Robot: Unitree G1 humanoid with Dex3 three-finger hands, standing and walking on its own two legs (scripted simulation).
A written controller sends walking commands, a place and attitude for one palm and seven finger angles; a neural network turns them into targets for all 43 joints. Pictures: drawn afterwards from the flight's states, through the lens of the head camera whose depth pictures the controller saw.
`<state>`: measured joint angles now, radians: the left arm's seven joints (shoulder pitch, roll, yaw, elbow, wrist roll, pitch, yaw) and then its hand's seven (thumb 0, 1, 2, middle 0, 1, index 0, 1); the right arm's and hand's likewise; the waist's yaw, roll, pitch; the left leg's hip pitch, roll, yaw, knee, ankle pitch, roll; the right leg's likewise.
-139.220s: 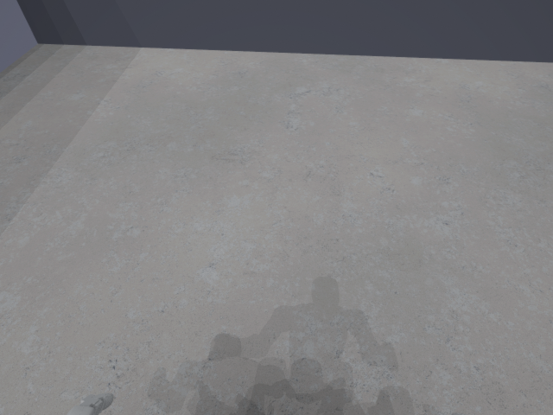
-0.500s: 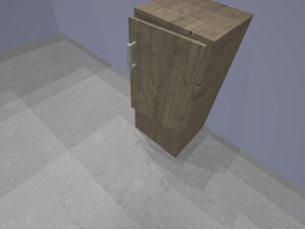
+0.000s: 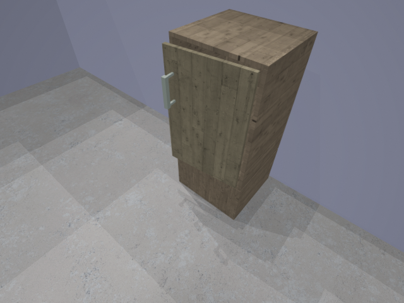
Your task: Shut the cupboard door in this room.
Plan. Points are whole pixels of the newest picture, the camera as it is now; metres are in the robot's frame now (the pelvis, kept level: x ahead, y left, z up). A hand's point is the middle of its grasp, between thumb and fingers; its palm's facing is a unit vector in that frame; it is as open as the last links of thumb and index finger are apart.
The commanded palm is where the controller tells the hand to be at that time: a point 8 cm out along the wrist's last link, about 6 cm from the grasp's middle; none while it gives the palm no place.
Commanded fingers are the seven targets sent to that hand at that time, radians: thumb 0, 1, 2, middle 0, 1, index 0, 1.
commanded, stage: let the arm hang, fingers relaxed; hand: left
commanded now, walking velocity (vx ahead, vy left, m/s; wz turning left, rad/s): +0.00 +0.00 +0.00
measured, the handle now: (169, 90) +0.88 +0.18 -0.05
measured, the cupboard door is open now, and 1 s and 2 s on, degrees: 6 6 6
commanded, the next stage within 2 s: look to check the result in 0.12 s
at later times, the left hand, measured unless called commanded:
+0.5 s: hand out of the picture -0.01 +0.16 -0.17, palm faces +0.04 -0.98 -0.20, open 7.4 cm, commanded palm none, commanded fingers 0.00 0.90 0.90 -0.20 -0.30 -0.20 -0.30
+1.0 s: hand out of the picture +0.01 +0.16 -0.18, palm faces +0.10 -0.98 -0.19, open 7.4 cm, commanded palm none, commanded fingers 0.00 0.90 0.90 -0.20 -0.30 -0.20 -0.30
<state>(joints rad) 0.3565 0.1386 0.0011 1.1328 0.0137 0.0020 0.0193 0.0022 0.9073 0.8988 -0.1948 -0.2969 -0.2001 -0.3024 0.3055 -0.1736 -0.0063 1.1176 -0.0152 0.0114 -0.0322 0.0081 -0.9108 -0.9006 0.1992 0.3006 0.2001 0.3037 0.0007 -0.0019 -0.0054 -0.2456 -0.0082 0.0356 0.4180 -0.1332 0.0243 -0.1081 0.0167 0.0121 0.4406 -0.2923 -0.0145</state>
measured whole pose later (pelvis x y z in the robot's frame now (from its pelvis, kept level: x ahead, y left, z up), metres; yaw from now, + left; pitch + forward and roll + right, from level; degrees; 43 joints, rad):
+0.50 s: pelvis +0.02 -0.01 +0.00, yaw +0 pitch -2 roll +0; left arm 0.33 0.15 0.01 1.14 0.01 -0.01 0.03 0.00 0.91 0.90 -0.19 -0.30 -0.20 -0.30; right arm 0.28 -0.16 0.00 1.13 -0.01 0.01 -0.04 0.01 -0.91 -0.90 0.20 0.30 0.20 0.30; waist 0.00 0.01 0.03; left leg -0.24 0.01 0.03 0.43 -0.16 0.00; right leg -0.08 0.04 0.01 0.41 -0.30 -0.03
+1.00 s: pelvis +0.03 -0.01 +0.00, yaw +3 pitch -1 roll +0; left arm 0.30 0.14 0.03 1.10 0.01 0.01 0.03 0.00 0.91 0.90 -0.20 -0.30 -0.20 -0.30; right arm 0.26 -0.16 0.00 1.10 -0.01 0.02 -0.04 0.01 -0.91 -0.90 0.20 0.30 0.20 0.30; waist -0.01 0.00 0.05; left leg -0.27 -0.01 -0.01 0.50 -0.20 0.00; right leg -0.09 0.02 -0.03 0.47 -0.35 -0.03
